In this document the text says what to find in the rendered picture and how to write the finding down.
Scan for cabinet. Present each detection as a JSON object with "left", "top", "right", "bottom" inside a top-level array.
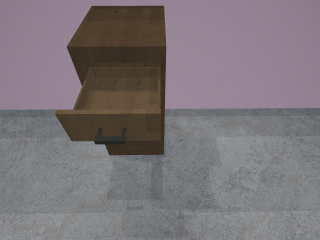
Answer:
[{"left": 67, "top": 5, "right": 167, "bottom": 155}]

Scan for drawer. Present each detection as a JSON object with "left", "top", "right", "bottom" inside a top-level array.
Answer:
[{"left": 55, "top": 67, "right": 161, "bottom": 142}]

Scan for handle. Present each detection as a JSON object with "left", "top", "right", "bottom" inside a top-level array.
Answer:
[{"left": 94, "top": 127, "right": 126, "bottom": 145}]

